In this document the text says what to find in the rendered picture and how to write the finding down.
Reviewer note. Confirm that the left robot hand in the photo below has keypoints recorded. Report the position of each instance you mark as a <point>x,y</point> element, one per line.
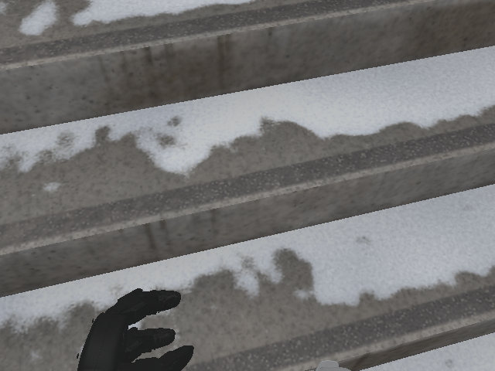
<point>111,346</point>

